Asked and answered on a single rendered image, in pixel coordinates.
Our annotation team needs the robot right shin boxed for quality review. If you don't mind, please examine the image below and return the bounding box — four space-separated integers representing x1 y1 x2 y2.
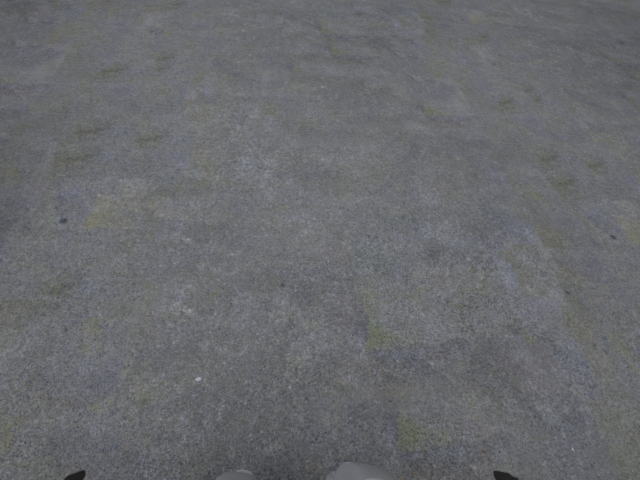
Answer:
336 462 352 472

